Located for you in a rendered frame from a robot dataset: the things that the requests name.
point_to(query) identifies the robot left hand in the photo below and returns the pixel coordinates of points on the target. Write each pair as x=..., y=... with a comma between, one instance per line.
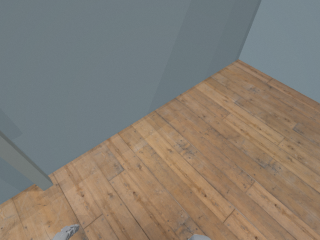
x=66, y=232

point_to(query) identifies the panel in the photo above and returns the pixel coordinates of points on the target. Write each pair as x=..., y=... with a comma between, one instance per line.
x=16, y=158

